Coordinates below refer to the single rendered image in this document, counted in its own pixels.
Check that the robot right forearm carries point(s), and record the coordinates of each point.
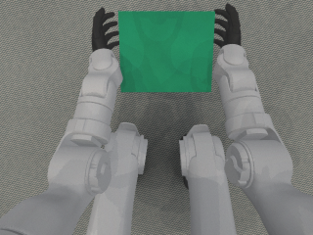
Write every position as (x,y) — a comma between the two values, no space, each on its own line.
(245,116)

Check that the robot right foot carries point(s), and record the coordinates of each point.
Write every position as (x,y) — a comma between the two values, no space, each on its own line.
(184,177)

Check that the carton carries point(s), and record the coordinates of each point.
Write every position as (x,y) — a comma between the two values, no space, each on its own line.
(166,51)

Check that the right robot thigh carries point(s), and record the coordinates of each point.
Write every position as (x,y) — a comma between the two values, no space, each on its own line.
(211,210)

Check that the robot left forearm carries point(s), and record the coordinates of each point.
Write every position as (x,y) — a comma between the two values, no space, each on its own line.
(90,126)

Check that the right robot upper arm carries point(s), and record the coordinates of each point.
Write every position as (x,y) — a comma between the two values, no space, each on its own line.
(263,170)

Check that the left robot upper arm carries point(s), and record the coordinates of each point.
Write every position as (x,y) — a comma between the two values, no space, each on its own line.
(76,175)

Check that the robot left hand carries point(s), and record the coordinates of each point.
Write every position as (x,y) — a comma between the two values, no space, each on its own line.
(99,39)

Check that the robot right hand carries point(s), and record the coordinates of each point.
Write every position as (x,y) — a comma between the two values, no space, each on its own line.
(233,34)

